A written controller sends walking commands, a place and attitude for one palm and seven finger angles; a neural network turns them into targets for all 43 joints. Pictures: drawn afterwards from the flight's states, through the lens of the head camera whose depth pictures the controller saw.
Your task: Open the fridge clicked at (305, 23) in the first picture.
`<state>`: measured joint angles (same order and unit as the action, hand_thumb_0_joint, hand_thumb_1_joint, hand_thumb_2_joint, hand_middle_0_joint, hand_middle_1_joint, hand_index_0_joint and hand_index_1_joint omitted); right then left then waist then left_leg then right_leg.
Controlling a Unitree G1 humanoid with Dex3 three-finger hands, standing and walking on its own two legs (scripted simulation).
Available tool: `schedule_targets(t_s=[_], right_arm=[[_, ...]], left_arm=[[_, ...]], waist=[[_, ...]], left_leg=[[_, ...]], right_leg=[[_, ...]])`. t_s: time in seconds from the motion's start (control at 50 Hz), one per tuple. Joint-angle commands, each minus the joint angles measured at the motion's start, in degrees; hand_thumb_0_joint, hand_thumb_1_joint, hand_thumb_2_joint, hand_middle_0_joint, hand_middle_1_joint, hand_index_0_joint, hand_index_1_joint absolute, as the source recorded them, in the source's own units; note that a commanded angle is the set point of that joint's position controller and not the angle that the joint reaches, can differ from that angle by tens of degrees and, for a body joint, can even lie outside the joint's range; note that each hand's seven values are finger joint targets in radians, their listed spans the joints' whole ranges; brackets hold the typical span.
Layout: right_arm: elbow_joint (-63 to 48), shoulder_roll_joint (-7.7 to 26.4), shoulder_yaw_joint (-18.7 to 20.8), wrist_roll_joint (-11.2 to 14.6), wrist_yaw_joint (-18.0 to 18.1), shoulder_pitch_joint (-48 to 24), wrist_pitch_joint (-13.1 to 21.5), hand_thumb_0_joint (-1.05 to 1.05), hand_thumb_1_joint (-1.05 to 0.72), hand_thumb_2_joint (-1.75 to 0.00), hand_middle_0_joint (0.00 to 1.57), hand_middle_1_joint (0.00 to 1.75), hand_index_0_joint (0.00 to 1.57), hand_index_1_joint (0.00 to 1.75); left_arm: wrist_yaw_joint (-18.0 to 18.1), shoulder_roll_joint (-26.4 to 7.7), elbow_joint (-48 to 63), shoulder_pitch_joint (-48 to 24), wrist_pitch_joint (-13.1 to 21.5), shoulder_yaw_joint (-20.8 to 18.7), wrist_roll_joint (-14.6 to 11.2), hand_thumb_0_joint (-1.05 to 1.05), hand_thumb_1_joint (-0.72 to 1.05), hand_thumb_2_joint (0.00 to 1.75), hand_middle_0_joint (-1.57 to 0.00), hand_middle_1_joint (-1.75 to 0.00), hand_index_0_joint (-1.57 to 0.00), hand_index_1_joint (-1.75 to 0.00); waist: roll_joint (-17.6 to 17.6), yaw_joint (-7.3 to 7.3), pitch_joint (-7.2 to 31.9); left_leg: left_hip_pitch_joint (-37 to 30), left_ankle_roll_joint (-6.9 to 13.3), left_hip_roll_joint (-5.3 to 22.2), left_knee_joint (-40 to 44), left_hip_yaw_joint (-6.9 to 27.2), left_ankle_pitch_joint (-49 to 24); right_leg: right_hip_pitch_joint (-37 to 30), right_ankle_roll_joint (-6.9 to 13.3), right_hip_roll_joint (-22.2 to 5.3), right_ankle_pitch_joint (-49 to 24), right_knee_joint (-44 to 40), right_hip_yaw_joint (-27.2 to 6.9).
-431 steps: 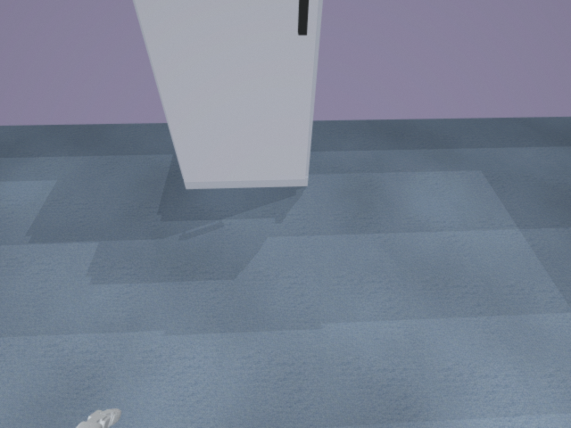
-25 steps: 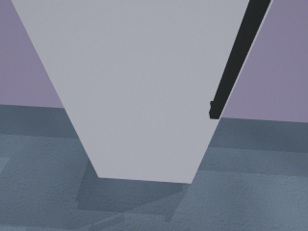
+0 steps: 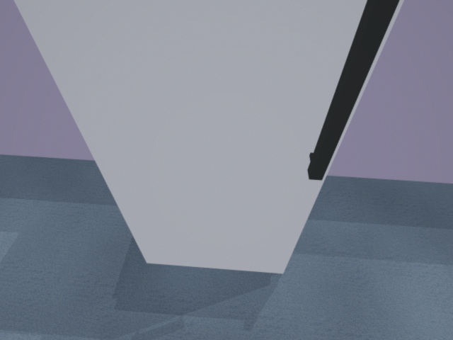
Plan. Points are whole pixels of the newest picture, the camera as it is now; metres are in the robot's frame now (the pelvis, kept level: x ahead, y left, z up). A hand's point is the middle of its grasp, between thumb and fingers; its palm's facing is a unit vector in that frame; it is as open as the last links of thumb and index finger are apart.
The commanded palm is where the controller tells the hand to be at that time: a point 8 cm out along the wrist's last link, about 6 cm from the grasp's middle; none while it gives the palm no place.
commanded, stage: come to a stop and stand still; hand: right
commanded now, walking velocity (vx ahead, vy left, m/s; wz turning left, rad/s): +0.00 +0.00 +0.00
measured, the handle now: (340, 93) +0.48 -0.16 +0.22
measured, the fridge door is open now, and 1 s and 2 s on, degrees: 0 0 0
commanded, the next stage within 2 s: look again from close up in 0.04 s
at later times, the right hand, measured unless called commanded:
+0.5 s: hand out of the picture +0.02 -0.19 -0.18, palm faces +0.00 +0.98 -0.19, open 7.4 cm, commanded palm none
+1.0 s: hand out of the picture +0.06 -0.21 -0.15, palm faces +0.13 +0.97 -0.21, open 7.4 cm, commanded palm +0.10 -0.26 -0.06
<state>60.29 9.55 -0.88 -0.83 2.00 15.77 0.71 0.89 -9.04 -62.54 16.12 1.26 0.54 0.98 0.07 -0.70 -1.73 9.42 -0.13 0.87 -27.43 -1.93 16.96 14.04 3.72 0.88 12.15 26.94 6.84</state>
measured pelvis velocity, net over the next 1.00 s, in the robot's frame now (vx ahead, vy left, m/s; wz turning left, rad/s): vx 0.00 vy -0.02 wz -0.02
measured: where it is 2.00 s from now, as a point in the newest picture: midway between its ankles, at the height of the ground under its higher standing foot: outside the picture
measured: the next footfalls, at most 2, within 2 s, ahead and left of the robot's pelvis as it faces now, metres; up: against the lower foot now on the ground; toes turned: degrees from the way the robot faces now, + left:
none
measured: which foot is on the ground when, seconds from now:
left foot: down 0.00-1.00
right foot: down 0.00-1.00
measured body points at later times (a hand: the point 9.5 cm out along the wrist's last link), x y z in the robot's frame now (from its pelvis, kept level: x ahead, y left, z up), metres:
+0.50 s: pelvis +0.01 -0.01 +0.00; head +0.02 -0.02 +0.45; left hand +0.05 +0.23 -0.15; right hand +0.02 -0.24 -0.16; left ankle -0.02 +0.12 -0.74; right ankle +0.03 -0.08 -0.74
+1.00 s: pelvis +0.00 -0.02 +0.00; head +0.02 -0.03 +0.45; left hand +0.04 +0.23 -0.14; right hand +0.05 -0.26 -0.14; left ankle -0.02 +0.12 -0.74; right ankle +0.03 -0.08 -0.74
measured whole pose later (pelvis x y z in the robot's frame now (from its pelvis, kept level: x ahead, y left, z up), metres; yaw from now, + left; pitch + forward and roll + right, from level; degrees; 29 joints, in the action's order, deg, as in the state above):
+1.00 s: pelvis +0.00 -0.02 +0.00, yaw -1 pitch -1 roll +0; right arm 42.2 11.6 3.0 2.3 2.0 20.3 -4.7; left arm 1.9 -11.4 -57.6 15.7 3.8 0.4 -0.8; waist 1.3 -0.5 -3.1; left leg 8.7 -1.1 2.3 -25.9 -2.2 15.9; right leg 13.3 4.7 2.5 11.1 24.7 6.5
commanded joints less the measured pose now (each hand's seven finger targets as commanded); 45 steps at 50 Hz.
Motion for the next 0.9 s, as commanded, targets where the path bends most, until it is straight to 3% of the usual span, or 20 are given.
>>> schedule_targets(t_s=[0.0,0.14,0.16,0.38,0.64,0.78,0.88], right_arm=[[-1.2,6.2,1.1,0.0,0.4,3.4,0.8,0.0,-0.9,-0.9,0.2,0.3,0.2,0.3],[-0.2,6.6,1.0,-0.1,0.2,3.5,0.7,0.0,-0.9,-0.9,0.2,0.3,0.2,0.3],[-0.2,6.7,1.1,-0.3,0.2,3.8,0.8,0.0,-0.9,-0.9,0.2,0.3,0.2,0.3],[0.7,7.6,1.1,-0.3,0.2,3.0,0.7,0.0,-0.9,-0.9,0.2,0.3,0.2,0.3],[0.7,8.8,1.3,-0.3,-0.1,1.7,0.3,0.0,-0.9,-0.9,0.2,0.3,0.2,0.3],[0.8,9.3,1.4,-0.4,-0.1,1.4,0.5,0.0,-0.9,-0.9,0.2,0.3,0.2,0.3],[1.0,9.3,1.4,-0.3,-0.2,1.5,0.4,0.0,-0.9,-0.9,0.2,0.3,0.2,0.3]], left_arm=[[0.3,-6.7,1.7,1.6,1.0,-1.0,-0.2,0.0,0.9,0.9,-0.2,-0.3,-0.2,-0.3],[0.4,-7.6,1.4,-0.4,1.0,-1.2,-0.3,0.0,0.9,0.9,-0.2,-0.3,-0.2,-0.3],[0.5,-7.5,1.3,-0.3,1.1,-1.3,-0.4,0.0,0.9,0.9,-0.2,-0.3,-0.2,-0.3],[0.6,-9.1,1.0,-2.1,1.1,-1.4,-0.4,0.0,0.9,0.9,-0.2,-0.3,-0.2,-0.3],[0.3,-10.3,0.8,-2.5,1.0,-1.6,-0.3,0.0,0.9,0.9,-0.2,-0.3,-0.2,-0.3],[0.3,-10.7,0.6,-2.7,1.1,-1.6,-0.3,0.0,0.9,0.9,-0.2,-0.3,-0.2,-0.3],[0.3,-10.9,0.5,-2.6,1.1,-1.7,-0.3,0.0,0.9,0.9,-0.2,-0.3,-0.2,-0.3]], waist=[[0.2,0.73,-0.7],[-1.2,0.83,-0.5],[0.5,0.88,0.0],[0.3,0.92,0.2],[-0.1,0.98,-1.2],[0.6,1.05,-0.2],[-0.3,1.04,-0.3]], left_leg=[[3.4,2.3,4.9,5.2,4.8,-5.3],[3.4,2.0,5.2,6.1,4.8,-5.9],[2.7,2.0,5.2,6.1,4.9,-7.6],[2.1,1.7,5.6,6.7,4.7,-8.1],[2.2,1.5,5.6,7.3,3.9,-4.1],[1.7,1.6,6.0,7.6,4.2,-5.7],[1.7,1.6,5.8,7.6,4.1,-4.9]], right_leg=[[-2.3,-0.7,-7.7,-4.2,-6.7,-8.8],[-4.0,-0.7,-8.0,-5.1,-7.2,-8.7],[-4.4,-0.5,-8.0,-7.0,-6.5,-8.8],[-5.6,-0.5,-8.4,-9.1,-7.4,-8.9],[-4.1,-0.6,-8.9,-1.8,-11.2,-10.7],[-5.2,-0.6,-8.7,-4.9,-10.5,-10.1],[-5.0,-0.6,-8.8,-3.1,-11.3,-10.7]])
